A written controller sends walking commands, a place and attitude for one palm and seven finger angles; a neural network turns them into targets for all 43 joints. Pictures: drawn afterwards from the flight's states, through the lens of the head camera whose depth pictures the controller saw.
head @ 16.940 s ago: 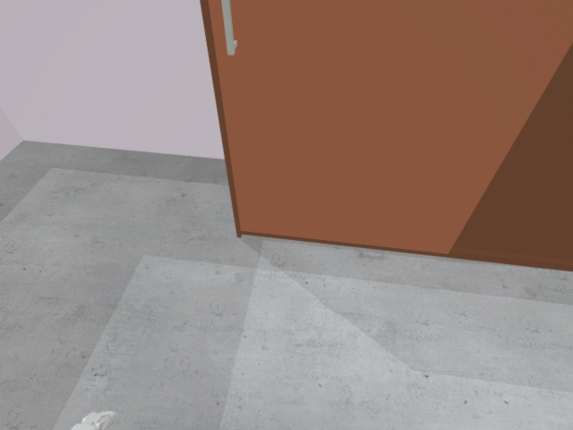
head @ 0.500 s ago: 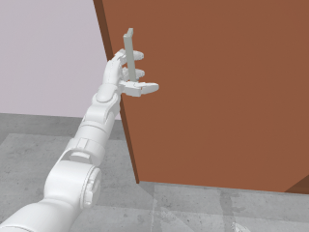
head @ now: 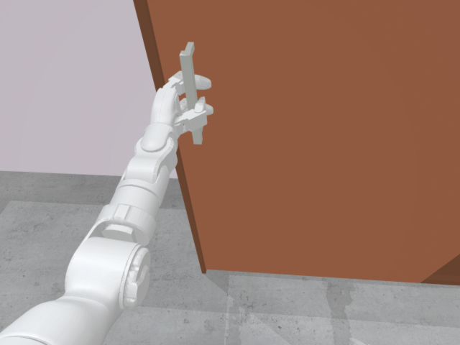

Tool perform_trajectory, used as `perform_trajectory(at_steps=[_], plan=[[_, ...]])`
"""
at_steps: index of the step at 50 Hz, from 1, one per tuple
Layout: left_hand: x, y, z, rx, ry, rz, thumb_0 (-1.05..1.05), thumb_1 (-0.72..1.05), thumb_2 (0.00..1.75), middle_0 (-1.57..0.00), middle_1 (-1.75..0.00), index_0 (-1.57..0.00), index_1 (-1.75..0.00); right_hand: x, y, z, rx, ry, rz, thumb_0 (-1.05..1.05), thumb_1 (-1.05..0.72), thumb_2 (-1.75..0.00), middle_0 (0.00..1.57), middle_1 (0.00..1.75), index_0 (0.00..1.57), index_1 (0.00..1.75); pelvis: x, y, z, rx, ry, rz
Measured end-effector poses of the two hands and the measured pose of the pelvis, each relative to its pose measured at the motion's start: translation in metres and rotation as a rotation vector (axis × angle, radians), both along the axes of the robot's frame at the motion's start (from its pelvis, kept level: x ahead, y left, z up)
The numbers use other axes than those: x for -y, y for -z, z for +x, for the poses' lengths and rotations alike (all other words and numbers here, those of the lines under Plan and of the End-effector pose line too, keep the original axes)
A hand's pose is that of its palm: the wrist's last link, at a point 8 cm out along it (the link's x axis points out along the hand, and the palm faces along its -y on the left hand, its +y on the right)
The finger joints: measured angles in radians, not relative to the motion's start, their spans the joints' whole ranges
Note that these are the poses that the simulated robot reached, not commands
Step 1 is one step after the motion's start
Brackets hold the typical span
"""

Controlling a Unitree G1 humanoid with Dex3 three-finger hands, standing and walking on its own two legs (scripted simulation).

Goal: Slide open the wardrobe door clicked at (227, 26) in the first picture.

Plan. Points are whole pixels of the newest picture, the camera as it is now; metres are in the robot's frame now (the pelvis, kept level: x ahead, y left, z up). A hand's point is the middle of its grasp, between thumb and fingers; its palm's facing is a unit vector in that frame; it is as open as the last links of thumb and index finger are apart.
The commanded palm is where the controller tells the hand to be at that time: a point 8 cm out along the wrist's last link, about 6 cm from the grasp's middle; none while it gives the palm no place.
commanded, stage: grip the handle and tug to test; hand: left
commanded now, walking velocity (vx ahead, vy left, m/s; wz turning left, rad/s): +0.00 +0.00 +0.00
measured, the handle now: (194, 97) +0.51 +0.07 +0.18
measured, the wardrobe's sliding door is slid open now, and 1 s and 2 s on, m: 0.00 0.00 0.00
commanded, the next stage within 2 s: tug the door sideways, standing still in 0.60 s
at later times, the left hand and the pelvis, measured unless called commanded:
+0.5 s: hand (202, 115) +0.45 +0.05 +0.18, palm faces -0.09 -1.00 +0.01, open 5.3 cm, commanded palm +0.41 +0.11 +0.18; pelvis +0.01 +0.00 +0.00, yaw -1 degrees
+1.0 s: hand (203, 115) +0.45 +0.05 +0.18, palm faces -0.04 -1.00 -0.03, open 5.4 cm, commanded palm +0.43 +0.07 +0.18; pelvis +0.03 -0.01 +0.00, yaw +2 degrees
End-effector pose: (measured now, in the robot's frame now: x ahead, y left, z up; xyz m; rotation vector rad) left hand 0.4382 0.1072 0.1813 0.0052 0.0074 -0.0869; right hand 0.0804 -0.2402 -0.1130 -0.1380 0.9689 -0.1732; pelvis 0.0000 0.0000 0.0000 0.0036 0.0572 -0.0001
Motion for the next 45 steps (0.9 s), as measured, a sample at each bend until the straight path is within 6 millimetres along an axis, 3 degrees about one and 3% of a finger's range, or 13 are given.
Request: perform_trajectory(at_steps=[25,38,45], plan=[[0.0,0.001,-0.001,0.013,0.005,-0.017,0.0,0.79,0.81,-0.38,-1.39,-0.38,-1.37,0.001,-0.006,0.025,0.046,0.009,0.017,0.01,-0.91,-0.9,0.2,0.3,0.2,0.3,0.002,-0.002,0.013,0.004,0.023,0.001],[0.001,0.001,-0.004,0.011,0.008,-0.016,0.01,0.8,0.81,-0.32,-1.38,-0.33,-1.35,0.005,-0.014,0.068,0.079,-0.01,0.018,0.01,-0.91,-0.9,0.2,0.3,0.2,0.3,0.007,-0.003,0.033,0.008,0.023,0.0],[0.002,-0.001,-0.004,-0.015,-0.027,0.006,0.01,0.78,0.84,-0.36,-1.36,-0.36,-1.37,0.0,-0.013,0.091,0.066,-0.089,0.002,0.01,-0.91,-0.9,0.19,0.3,0.2,0.3,0.008,-0.002,0.032,0.004,-0.025,-0.001]])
